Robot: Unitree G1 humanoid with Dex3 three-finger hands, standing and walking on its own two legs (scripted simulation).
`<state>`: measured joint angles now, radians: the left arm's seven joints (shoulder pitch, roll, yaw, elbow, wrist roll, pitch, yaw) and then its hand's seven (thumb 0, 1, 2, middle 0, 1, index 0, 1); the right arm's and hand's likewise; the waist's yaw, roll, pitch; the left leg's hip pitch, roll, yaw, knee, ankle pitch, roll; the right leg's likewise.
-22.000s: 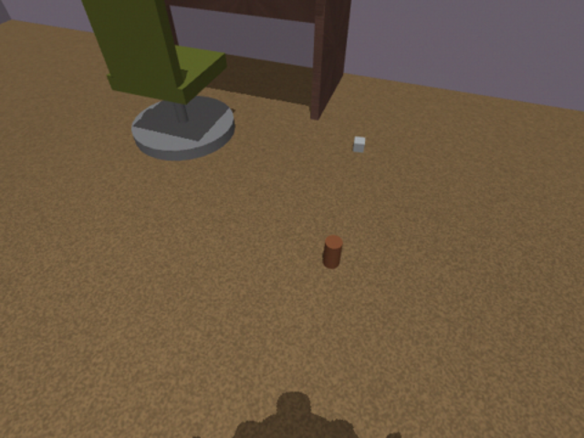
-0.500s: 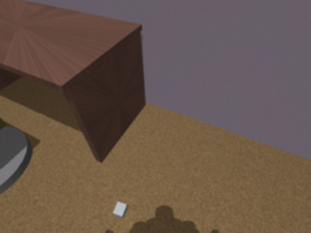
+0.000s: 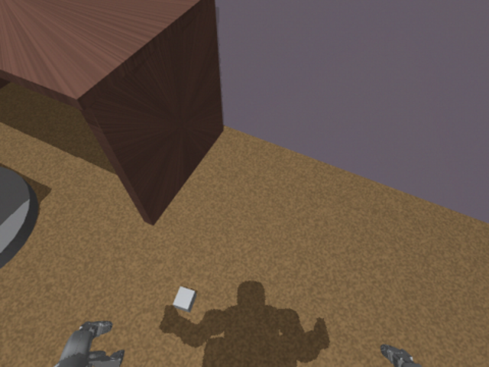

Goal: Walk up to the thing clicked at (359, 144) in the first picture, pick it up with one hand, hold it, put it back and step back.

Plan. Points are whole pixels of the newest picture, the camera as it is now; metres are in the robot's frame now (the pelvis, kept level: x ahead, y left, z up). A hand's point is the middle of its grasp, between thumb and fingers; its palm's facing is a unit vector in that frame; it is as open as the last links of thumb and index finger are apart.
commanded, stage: rise first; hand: left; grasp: from above
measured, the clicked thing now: (185, 299) +0.40 +0.23 -0.73
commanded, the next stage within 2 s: none
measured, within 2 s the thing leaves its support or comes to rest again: neither
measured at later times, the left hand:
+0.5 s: hand out of the picture +0.15 +0.27 -0.23, palm faces -0.02 -0.80 -0.60, open 12.5 cm
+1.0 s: hand (134, 338) +0.23 +0.30 -0.40, palm faces -0.08 -0.42 -0.90, open 12.7 cm
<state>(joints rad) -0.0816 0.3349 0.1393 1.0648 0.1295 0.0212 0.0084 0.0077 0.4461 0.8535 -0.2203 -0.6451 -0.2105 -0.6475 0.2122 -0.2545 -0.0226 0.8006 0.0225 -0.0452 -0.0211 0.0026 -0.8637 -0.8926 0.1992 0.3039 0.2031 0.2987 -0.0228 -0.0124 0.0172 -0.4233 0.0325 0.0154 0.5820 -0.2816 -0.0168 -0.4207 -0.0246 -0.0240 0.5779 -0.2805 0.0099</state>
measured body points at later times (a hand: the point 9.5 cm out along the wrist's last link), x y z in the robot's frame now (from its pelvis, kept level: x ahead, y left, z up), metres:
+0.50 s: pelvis +0.00 +0.01 -0.07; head +0.10 +0.03 +0.37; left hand +0.15 +0.31 -0.19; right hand +0.16 -0.24 -0.17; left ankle +0.00 +0.13 -0.73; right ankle +0.00 -0.13 -0.73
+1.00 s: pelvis -0.07 +0.00 -0.23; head +0.11 +0.03 +0.18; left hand +0.24 +0.31 -0.35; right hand +0.10 -0.26 -0.36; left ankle +0.00 +0.13 -0.73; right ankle +0.00 -0.13 -0.73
